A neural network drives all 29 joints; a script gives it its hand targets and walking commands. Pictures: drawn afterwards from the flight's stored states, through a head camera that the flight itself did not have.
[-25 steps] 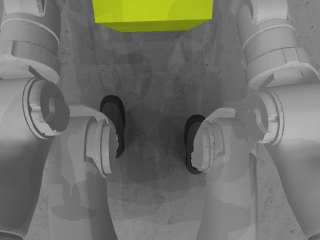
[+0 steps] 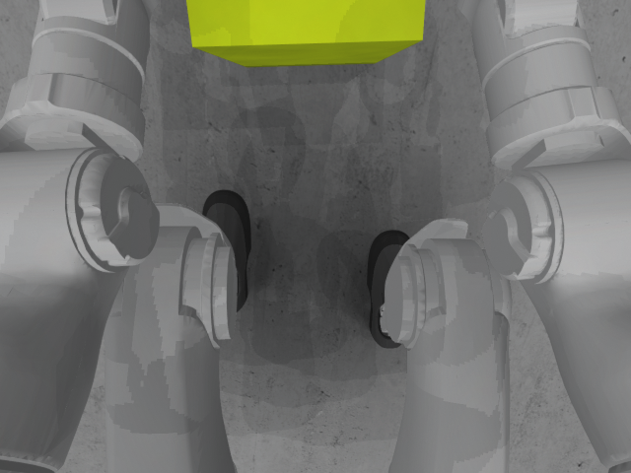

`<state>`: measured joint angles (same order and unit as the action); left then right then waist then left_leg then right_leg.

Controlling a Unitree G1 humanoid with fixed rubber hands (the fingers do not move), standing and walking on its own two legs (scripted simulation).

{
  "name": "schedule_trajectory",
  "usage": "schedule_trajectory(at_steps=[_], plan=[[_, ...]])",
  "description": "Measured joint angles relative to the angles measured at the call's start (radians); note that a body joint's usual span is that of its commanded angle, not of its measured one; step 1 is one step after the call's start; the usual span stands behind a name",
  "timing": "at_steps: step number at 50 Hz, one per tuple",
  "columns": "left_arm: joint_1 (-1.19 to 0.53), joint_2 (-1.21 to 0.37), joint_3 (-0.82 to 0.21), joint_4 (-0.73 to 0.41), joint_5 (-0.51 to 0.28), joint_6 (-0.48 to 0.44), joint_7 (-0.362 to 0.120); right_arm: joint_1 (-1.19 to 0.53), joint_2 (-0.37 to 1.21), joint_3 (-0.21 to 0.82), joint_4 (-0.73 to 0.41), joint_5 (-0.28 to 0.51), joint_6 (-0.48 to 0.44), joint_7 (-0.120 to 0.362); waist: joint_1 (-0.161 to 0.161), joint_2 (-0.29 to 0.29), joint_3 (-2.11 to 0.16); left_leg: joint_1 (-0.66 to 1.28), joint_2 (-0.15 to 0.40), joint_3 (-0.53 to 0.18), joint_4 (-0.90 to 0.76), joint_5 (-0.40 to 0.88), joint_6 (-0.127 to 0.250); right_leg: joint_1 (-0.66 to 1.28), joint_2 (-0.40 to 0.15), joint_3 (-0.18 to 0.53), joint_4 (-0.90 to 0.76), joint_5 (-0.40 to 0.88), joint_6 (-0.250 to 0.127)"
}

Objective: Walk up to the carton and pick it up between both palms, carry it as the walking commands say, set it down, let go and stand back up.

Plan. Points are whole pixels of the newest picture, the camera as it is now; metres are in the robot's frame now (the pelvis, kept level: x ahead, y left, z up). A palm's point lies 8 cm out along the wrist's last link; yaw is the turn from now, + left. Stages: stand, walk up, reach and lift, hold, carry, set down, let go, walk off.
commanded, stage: reach and lift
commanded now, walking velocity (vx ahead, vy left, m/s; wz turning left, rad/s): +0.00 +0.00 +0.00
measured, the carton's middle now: out of the picture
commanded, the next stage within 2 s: none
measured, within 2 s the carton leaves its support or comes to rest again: leaves its support in 0.66 s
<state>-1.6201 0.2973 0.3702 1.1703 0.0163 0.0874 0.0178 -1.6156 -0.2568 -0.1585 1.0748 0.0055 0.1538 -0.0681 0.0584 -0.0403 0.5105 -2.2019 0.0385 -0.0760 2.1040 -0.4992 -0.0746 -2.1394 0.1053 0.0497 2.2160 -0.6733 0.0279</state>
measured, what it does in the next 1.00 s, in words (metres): stands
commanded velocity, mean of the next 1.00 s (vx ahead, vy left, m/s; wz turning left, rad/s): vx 0.00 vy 0.00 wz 0.00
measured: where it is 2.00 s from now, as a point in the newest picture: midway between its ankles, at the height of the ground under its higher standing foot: (308, 289)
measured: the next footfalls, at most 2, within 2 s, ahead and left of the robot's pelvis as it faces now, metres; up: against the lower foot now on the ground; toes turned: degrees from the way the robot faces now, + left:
none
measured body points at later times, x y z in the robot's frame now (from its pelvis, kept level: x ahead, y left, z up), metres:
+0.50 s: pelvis +0.00 +0.00 -0.01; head +0.38 +0.01 +0.21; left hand +0.57 +0.19 -0.19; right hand +0.59 -0.09 -0.19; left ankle +0.14 +0.16 -0.35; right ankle +0.09 -0.12 -0.35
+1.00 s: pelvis -0.02 +0.01 +0.01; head +0.36 +0.03 +0.23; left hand +0.57 +0.19 -0.14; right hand +0.59 -0.08 -0.14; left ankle +0.14 +0.16 -0.35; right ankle +0.09 -0.12 -0.35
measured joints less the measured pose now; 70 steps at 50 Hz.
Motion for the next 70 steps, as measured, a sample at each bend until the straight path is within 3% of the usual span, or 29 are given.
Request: schedule_trajectory(at_steps=[27,35,43,46,50,63,70], plan=[[0.011,-0.004,0.000,-0.039,0.000,0.069,0.000,0.017,0.004,-0.001,-0.039,0.000,0.050,0.000,0.017,-0.017,-0.021,-0.017,-0.005,-0.008,0.021,-0.008,-0.001,-0.036,0.027,0.006,0.019,0.015,0.000],[-0.006,-0.013,-0.020,-0.122,0.000,0.111,0.054,0.004,0.017,-0.001,-0.116,0.002,0.090,-0.057,0.026,-0.016,0.014,-0.002,-0.028,-0.021,0.017,0.010,-0.001,-0.021,0.030,0.006,0.011,0.030,0.006],[-0.003,-0.028,-0.024,-0.175,0.000,0.186,0.078,0.007,0.017,-0.001,-0.119,0.002,0.135,-0.072,0.026,-0.014,0.012,0.003,-0.035,-0.025,0.000,0.023,-0.011,-0.005,0.026,0.006,-0.015,0.044,0.012],[-0.005,-0.046,-0.027,-0.230,0.000,0.198,0.125,0.018,0.020,-0.001,-0.162,0.002,0.156,-0.082,0.026,-0.009,0.013,0.017,-0.038,-0.026,-0.012,0.029,-0.015,0.015,0.024,0.006,-0.032,0.049,0.016],[-0.005,-0.067,-0.026,-0.244,0.000,0.199,0.152,-0.002,0.020,-0.003,-0.154,0.002,0.181,-0.127,0.026,-0.008,0.011,0.042,-0.038,-0.026,-0.030,0.034,-0.015,0.046,0.021,0.006,-0.057,0.053,0.017],[0.029,-0.094,-0.003,-0.304,0.004,0.225,0.168,-0.016,0.020,-0.029,-0.161,-0.004,0.202,-0.110,0.027,-0.007,0.011,0.081,-0.043,-0.026,-0.080,0.049,-0.011,0.092,0.015,0.006,-0.112,0.067,0.017],[0.053,-0.115,-0.003,-0.366,0.004,0.259,0.177,0.028,0.022,-0.030,-0.227,-0.004,0.227,-0.105,0.027,-0.007,0.014,0.109,-0.043,-0.026,-0.100,0.052,-0.011,0.117,0.014,0.006,-0.130,0.072,0.022]])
